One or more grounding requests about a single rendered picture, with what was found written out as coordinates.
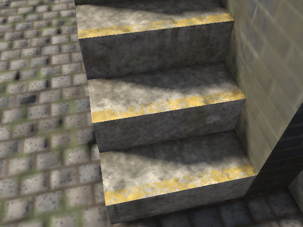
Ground stairs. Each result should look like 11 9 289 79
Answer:
74 0 258 225

